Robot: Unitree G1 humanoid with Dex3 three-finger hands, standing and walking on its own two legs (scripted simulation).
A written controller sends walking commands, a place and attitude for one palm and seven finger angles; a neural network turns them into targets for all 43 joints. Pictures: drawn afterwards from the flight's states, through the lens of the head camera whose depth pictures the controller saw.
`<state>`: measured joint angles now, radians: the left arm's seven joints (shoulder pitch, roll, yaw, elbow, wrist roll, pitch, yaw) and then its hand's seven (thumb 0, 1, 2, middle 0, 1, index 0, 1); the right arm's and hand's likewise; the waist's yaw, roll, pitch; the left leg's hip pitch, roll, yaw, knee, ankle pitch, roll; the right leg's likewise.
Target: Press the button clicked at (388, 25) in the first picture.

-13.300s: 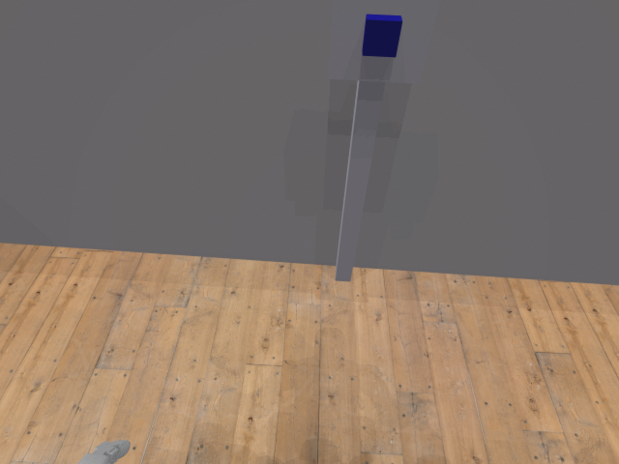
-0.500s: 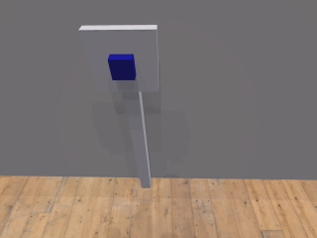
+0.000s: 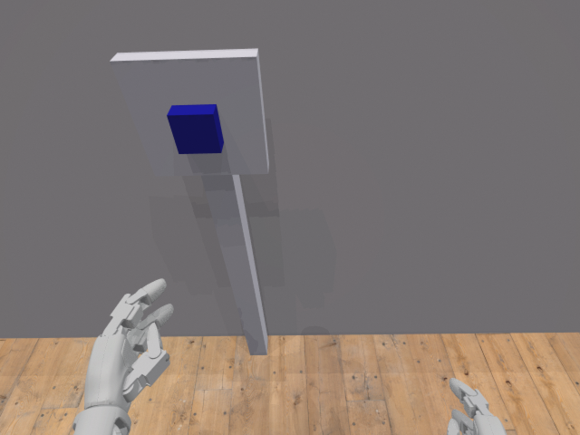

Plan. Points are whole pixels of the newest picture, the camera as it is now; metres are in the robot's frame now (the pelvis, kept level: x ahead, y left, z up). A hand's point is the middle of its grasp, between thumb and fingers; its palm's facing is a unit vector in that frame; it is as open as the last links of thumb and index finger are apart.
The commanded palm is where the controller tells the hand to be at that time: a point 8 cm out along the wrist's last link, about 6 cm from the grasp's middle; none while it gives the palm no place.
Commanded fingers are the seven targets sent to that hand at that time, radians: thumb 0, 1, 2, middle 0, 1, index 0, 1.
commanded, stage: raise the hand and make a fist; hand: left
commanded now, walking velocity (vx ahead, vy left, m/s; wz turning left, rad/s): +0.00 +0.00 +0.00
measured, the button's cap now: (197, 128) +0.52 +0.15 +0.19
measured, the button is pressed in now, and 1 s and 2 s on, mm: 0 0 0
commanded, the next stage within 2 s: aim a knuckle at the button in 1.74 s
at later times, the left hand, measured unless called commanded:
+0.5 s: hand (170, 388) +0.18 +0.15 +0.04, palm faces -0.13 -0.99 -0.05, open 3.3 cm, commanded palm +0.13 +0.23 +0.06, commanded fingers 0.00 0.90 0.90 -1.27 -1.47 -1.27 -1.47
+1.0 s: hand (84, 340) +0.20 +0.22 +0.14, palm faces +0.06 -0.99 -0.08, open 3.1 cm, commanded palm +0.16 +0.27 +0.14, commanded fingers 0.00 0.90 0.90 -1.30 -1.50 -1.30 -1.50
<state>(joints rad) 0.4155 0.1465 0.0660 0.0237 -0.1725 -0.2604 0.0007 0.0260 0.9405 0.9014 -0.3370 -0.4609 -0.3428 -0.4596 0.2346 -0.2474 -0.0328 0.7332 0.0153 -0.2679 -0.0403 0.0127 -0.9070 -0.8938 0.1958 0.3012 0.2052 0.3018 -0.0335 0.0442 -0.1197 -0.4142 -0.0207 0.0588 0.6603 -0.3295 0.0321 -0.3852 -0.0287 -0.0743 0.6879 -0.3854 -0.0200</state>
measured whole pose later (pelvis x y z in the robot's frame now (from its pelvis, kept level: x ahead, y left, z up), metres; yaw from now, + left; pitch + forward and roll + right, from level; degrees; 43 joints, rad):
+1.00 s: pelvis -0.01 +0.01 +0.00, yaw +1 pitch +1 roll -2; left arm 0.34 0.28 0.24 -0.26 -0.31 -0.12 -0.24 0.02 0.90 0.90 -1.30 -1.50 -1.30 -1.50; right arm 0.23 -0.23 0.05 0.58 0.06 -0.32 -0.07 0.01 -0.90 -0.89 0.20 0.30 0.21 0.30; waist 0.04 0.04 -0.07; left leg -0.36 -0.01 0.03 0.68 -0.33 0.04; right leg -0.29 -0.01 -0.10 0.62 -0.35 -0.01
